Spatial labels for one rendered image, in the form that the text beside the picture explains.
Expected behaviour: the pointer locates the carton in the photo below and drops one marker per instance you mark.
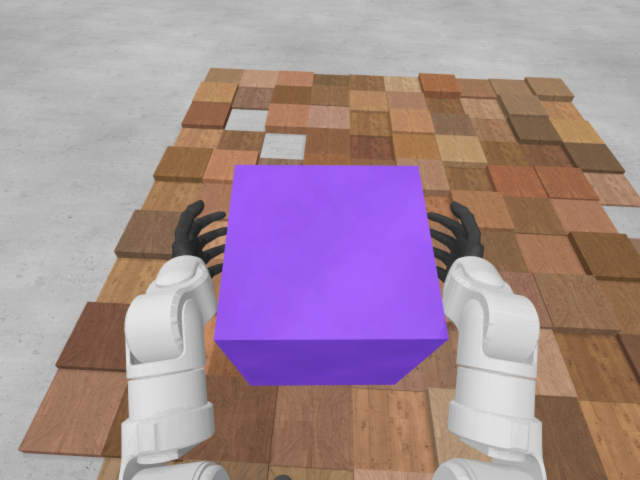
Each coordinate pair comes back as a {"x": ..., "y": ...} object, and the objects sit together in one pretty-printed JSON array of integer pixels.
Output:
[{"x": 329, "y": 276}]

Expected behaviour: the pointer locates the robot right upper arm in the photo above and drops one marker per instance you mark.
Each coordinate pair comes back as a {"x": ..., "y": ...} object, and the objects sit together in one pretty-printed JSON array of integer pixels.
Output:
[{"x": 466, "y": 469}]

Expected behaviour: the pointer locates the right robot hand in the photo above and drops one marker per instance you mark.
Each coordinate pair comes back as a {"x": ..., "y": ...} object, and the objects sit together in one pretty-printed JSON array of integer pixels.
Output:
[{"x": 467, "y": 242}]

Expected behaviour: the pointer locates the robot right forearm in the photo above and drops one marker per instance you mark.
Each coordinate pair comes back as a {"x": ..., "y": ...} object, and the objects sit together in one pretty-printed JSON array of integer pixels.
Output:
[{"x": 494, "y": 406}]

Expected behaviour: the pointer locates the left robot hand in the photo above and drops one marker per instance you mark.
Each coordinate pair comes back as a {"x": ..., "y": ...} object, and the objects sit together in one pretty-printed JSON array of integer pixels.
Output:
[{"x": 187, "y": 230}]

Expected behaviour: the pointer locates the robot left forearm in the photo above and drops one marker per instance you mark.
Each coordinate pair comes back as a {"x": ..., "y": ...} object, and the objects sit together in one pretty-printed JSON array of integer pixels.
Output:
[{"x": 165, "y": 349}]

